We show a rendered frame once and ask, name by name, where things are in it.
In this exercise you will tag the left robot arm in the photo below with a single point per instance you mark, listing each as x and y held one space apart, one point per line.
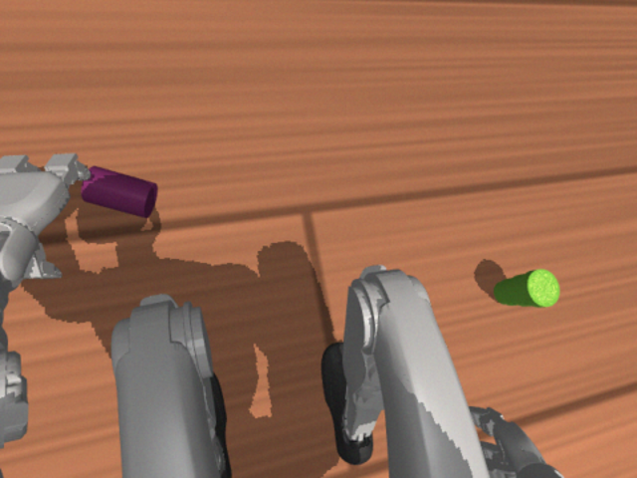
17 246

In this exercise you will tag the left robot foot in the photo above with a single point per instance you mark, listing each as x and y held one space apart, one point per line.
220 427

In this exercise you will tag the right robot hand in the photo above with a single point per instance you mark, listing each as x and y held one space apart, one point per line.
514 449

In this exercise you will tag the right robot foot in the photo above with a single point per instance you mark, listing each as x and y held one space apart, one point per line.
334 388

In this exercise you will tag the left robot hand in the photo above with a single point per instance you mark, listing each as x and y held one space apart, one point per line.
34 198

